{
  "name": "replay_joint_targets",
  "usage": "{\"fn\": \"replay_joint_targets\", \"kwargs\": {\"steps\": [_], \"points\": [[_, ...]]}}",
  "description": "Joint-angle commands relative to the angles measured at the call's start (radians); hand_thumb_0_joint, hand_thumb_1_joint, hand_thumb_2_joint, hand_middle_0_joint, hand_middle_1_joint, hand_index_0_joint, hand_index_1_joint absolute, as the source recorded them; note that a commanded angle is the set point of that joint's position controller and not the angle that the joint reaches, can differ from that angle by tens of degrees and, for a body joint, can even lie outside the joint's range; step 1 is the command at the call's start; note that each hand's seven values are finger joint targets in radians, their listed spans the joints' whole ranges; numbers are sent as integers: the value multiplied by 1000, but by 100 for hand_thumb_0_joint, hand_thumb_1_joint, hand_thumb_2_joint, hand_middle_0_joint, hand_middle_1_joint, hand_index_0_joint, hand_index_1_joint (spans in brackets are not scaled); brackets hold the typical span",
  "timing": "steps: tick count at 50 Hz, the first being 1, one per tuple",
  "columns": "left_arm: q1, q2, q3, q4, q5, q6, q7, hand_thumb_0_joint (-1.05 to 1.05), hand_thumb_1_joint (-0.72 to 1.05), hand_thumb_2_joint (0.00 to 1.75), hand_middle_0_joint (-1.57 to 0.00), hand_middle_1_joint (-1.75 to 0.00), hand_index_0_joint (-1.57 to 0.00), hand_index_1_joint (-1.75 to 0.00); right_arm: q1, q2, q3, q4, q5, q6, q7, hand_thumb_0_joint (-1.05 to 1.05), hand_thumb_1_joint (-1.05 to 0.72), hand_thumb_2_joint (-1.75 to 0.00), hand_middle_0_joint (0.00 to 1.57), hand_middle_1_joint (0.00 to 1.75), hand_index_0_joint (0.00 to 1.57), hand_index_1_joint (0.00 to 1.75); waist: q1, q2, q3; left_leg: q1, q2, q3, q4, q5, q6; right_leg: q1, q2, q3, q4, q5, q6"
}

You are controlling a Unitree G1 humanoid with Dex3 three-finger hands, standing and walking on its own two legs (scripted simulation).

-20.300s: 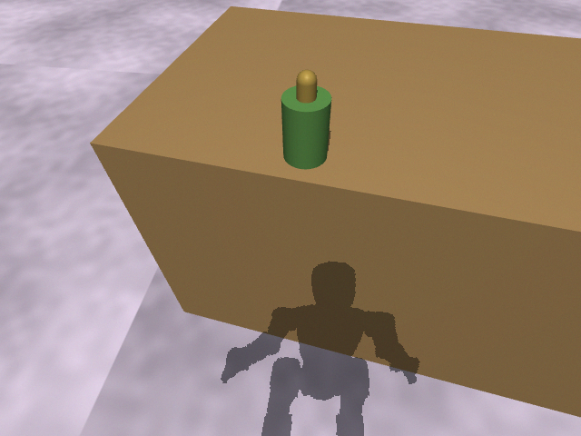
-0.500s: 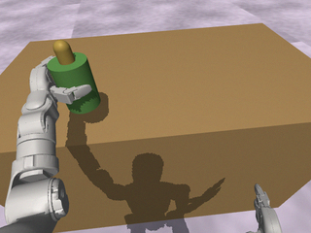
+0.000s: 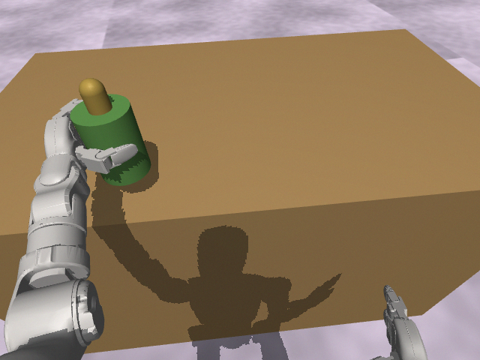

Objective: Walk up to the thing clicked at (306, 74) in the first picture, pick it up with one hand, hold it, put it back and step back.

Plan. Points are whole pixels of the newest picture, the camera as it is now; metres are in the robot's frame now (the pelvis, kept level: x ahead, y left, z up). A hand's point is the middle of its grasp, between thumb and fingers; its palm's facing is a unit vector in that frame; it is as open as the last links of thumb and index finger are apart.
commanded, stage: lower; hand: left
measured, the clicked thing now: (109, 130) +0.44 +0.21 +0.19
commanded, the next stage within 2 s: loosen in 0.60 s
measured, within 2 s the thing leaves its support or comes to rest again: rests again in 0.48 s
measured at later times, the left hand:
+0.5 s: hand (116, 163) +0.44 +0.23 +0.12, palm faces +0.23 -0.97 -0.03, open 11.9 cm
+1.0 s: hand (115, 163) +0.44 +0.23 +0.12, palm faces +0.23 -0.97 +0.01, open 12.2 cm
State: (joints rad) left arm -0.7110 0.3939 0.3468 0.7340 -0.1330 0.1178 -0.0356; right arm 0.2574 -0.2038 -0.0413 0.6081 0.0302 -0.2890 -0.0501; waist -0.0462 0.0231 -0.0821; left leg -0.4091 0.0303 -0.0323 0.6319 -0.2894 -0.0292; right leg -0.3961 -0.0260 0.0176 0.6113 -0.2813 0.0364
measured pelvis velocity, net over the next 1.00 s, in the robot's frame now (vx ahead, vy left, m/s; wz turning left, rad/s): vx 0.00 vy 0.01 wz -0.01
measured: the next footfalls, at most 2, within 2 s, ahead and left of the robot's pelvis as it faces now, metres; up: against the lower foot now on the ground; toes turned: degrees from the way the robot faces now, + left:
none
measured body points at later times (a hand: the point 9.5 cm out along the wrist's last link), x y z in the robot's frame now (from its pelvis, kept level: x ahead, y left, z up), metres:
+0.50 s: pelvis +0.01 +0.01 +0.00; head +0.02 +0.01 +0.45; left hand +0.42 +0.28 +0.12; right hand +0.16 -0.25 -0.07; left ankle +0.02 +0.14 -0.73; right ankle +0.02 -0.14 -0.73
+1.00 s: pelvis +0.00 +0.01 -0.01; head +0.03 +0.01 +0.43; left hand +0.42 +0.28 +0.12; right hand +0.15 -0.24 -0.08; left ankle +0.02 +0.14 -0.73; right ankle +0.02 -0.14 -0.73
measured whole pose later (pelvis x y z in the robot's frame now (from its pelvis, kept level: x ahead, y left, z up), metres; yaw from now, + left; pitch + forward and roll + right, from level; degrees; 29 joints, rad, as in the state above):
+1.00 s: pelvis +0.00 +0.01 -0.01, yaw +0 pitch +7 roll -1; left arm -0.65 0.39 0.34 0.82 -0.15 -0.12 -0.05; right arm 0.31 -0.20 -0.03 0.43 0.02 -0.12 -0.05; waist -0.06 0.00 -0.08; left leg -0.54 0.03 -0.03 0.77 -0.35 -0.02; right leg -0.53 -0.02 0.03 0.73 -0.33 0.04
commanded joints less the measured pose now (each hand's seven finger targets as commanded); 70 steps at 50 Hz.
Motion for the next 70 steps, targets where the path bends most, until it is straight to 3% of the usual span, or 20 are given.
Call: {"fn": "replay_joint_targets", "kwargs": {"steps": [1, 6, 9, 10, 11, 14, 17, 22, 25, 26, 27, 28, 30, 32, 36, 37, 43, 49, 65, 70], "points": [[-507, 262, 43, -218, -31, -117, -8, 0, -2, 130, -132, -148, -134, -149, -12, -132, -58, -120, -2, -39, 2, 0, 53, -6, 5, 5, 5, 5, -20, 59, -285, 152, -31, 55, -75, 181, 37, 52, 35, -57, -81, 194, -29], [-593, 311, 67, -345, -33, -191, -3, 0, -5, 126, -128, -145, -130, -145, -87, -157, -78, -199, -2, -30, -3, 0, 52, -6, 5, 5, 5, 5, -13, 60, -387, 194, -25, 42, -63, 188, 35, 62, 38, -59, -69, 193, -29], [-620, 314, 73, -390, -43, -234, -2, 0, -6, 125, -127, -144, -130, -144, -127, -125, -45, -252, 0, -20, -11, 0, 51, -6, 5, 5, 5, 5, -1, 54, -483, 205, -26, 40, -38, 262, 38, 139, 30, -55, -48, 266, -23], [-612, 325, 83, -379, -43, -244, 1, 0, -9, 124, -128, -144, -130, -144, -134, -129, -43, -253, -1, -13, -16, 0, 50, -6, 5, 5, 5, 5, -8, 43, -478, 208, -24, 40, -31, 277, 40, 133, 30, -54, -42, 280, -22], [-544, 254, 35, -305, -38, -245, -4, 0, -6, 125, -127, -144, -130, -144, -112, -68, 6, -210, 2, -3, -13, 0, 51, -6, 5, 5, 5, 5, 0, 44, -423, 183, -28, 41, -34, 270, 40, 116, 33, -56, -42, 271, -23], [-556, 300, 56, -320, -35, -266, 1, 0, -7, 127, -129, -145, -130, -146, -128, -106, -16, -239, -2, 11, -22, 0, 51, -6, 5, 5, 5, 5, -13, 78, -456, 197, -27, 44, -27, 267, 36, 106, 29, -51, -39, 271, -26], [-407, 258, 35, -138, -19, -244, 2, 0, -7, 129, -129, -146, -131, -147, -23, -131, -51, -159, -6, 40, -20, 0, 52, -6, 5, 5, 5, 5, -36, 80, -283, 149, -20, 42, -40, 203, 29, 11, 38, -59, -55, 207, -35], [-391, 274, 56, -152, -30, -266, -11, 0, -6, 125, -128, -145, -131, -145, -21, -154, -78, -209, -5, 49, -11, 0, 52, -6, 5, 5, 5, 5, -42, 64, -308, 141, -13, 41, -25, 208, 35, 10, 40, -63, -37, 218, -33], [-505, 270, 35, -308, -36, -304, -15, 0, -7, 122, -124, -140, -126, -140, -76, -107, -36, -273, -2, 55, -5, 0, 51, -6, 5, 5, 5, 5, -14, 98, -413, 177, -12, 40, -12, 260, 33, 52, 39, -63, -16, 251, -36], [-416, 234, 28, -162, -40, -294, -17, 0, -9, 124, -125, -142, -127, -142, -64, -119, -44, -272, -2, 58, -9, 0, 51, -6, 5, 5, 5, 5, -38, 6, -342, 129, -12, 39, -2, 240, 41, 34, 40, -63, -19, 240, -27], [-502, 248, 31, -323, -47, -319, -20, 0, -12, 124, -125, -143, -127, -144, -89, -95, -20, -300, -3, 59, -7, 0, 51, -6, 5, 5, 5, 5, -10, 39, -424, 143, -12, 36, -2, 256, 40, 76, 37, -57, -6, 257, -27], [-505, 272, 46, -296, -49, -319, -14, 0, -16, 123, -124, -141, -126, -142, -90, -104, -26, -295, -2, 61, -9, 0, 50, -6, 5, 5, 5, 5, -13, 66, -441, 160, -15, 42, 6, 274, 38, 76, 34, -54, 1, 271, -29], [-439, 200, 7, -176, -45, -311, -13, 0, -15, 124, -124, -142, -126, -143, -74, -96, -16, -302, -4, 69, -10, 0, 51, -6, 5, 5, 5, 5, -37, 21, -362, 133, -11, 37, 13, 252, 40, 20, 37, -56, 3, 245, -27], [-470, 253, 28, -221, -33, -322, -6, 0, -13, 125, -124, -140, -125, -142, -51, -125, -43, -271, -8, 82, -14, 0, 51, -6, 5, 5, 5, 5, -29, 79, -382, 133, -15, 41, 14, 229, 34, 4, 34, -51, 7, 226, -33], [-390, 236, 19, -127, -25, -320, -11, 0, -5, 118, -129, -138, -131, -138, -3, -147, -68, -255, -10, 92, -12, 0, 51, -6, 5, 5, 5, 5, -50, 47, -312, 92, -20, 45, 24, 174, 39, -35, 30, -47, 9, 194, -30], [-460, 263, 25, -236, -26, -333, -13, 0, -13, 110, -122, -130, -126, -130, -9, -139, -62, -272, -9, 95, -9, 0, 51, -5, 5, 5, 5, 5, -33, 99, -366, 121, -18, 43, 21, 186, 35, -26, 32, -49, 15, 200, -34], [-443, 234, 18, -197, -34, -332, -17, 0, -39, 64, -97, -95, -100, -93, -20, -100, -19, -327, -7, 106, -4, 0, 51, -5, 5, 5, 5, 5, -16, 58, -355, 74, -15, 37, 24, 152, 34, -25, 36, -56, 25, 160, -36], [-445, 228, 11, -171, -30, -318, -11, 0, -61, 40, -65, -63, -67, -62, -9, -133, -51, -342, -8, 113, -8, 0, 51, -5, 5, 5, 5, 5, -24, 70, -337, 76, -13, 39, 26, 133, 31, -49, 39, -51, 32, 138, -39], [-412, 203, -5, -128, -23, -298, -10, 0, -61, 19, -36, -28, -37, -29, 8, -120, -41, -363, -4, 132, -6, 0, 52, -5, 5, 5, 5, 5, -29, 30, -296, 19, -24, 51, 32, 69, 40, -63, 38, -45, 28, 91, -36], [-443, 281, 31, -195, -14, -304, -3, 0, -56, 18, -24, -22, -25, -22, 8, -160, -66, -426, -2, 130, -11, 0, 54, -5, 5, 5, 5, 5, -19, 63, -372, 80, -12, 32, 28, 106, 28, -47, 45, -56, 41, 110, -41]]}}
